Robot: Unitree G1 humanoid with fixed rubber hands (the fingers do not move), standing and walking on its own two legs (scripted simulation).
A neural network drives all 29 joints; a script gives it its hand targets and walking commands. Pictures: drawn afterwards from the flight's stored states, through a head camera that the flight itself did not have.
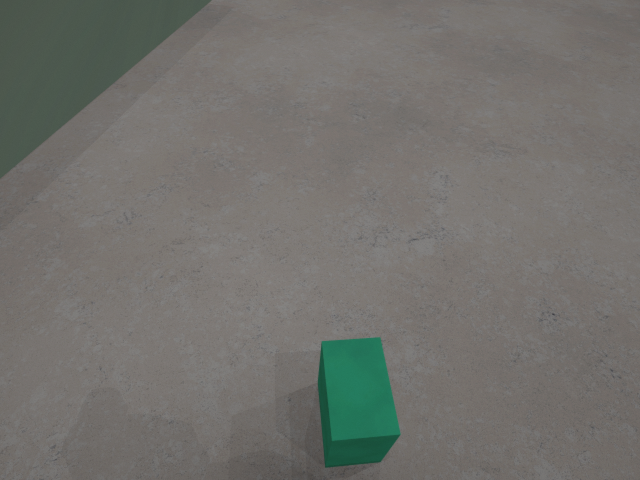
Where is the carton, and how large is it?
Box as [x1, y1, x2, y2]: [318, 337, 400, 467]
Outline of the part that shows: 379,337 322,341 318,374 318,390 325,467 380,461 400,434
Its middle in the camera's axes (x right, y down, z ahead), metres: +0.08 +0.45 +1.07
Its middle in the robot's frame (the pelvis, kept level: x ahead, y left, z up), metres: +0.41 -0.11 -0.63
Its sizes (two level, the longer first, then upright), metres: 0.243 0.159 0.292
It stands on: the floor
